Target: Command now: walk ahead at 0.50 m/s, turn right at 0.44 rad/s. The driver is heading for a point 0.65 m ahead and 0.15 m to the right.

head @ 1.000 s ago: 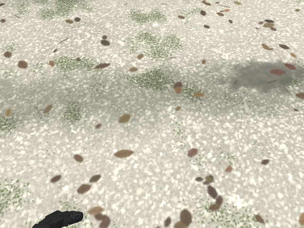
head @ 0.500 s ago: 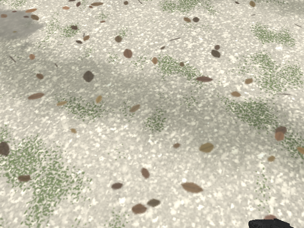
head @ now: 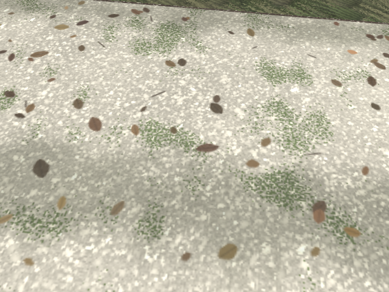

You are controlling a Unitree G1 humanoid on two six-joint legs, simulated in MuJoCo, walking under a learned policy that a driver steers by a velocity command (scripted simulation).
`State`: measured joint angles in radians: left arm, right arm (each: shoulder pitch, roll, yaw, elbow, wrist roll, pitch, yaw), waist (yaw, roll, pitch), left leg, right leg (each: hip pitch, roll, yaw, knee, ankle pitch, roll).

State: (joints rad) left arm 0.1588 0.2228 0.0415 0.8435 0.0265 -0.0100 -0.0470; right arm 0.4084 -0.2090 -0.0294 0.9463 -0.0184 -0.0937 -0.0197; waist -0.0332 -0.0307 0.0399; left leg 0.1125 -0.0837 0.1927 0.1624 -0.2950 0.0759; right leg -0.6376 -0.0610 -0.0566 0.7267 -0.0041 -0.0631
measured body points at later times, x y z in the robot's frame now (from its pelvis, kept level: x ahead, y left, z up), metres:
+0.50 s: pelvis +0.27 -0.05 +0.01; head +0.30 -0.07 +0.45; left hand +0.34 +0.23 -0.11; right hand +0.39 -0.33 -0.10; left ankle +0.47 +0.08 -0.68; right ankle +0.17 -0.07 -0.74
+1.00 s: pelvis +0.51 -0.09 +0.01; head +0.55 -0.09 +0.46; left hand +0.75 +0.06 -0.11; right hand +0.40 -0.32 -0.12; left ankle +0.53 +0.00 -0.74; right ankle +0.54 -0.24 -0.69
